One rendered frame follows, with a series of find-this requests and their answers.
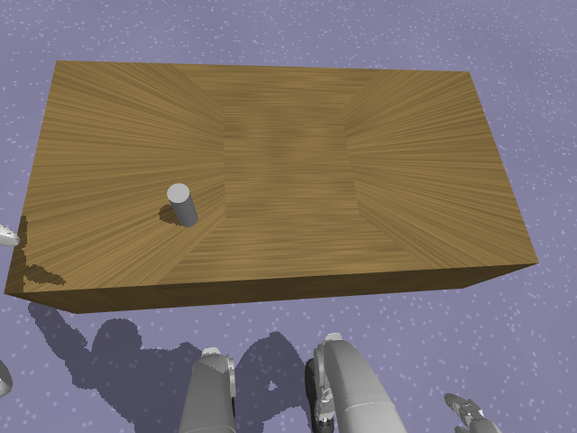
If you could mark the left robot hand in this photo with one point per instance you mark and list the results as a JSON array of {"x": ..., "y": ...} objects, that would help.
[{"x": 8, "y": 237}]

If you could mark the can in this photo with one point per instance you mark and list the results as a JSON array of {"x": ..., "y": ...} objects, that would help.
[{"x": 182, "y": 203}]

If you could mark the right robot foot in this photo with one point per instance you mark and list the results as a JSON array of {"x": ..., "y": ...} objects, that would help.
[{"x": 317, "y": 425}]

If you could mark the right robot hand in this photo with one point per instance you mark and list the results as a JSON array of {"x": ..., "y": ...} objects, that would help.
[{"x": 471, "y": 415}]

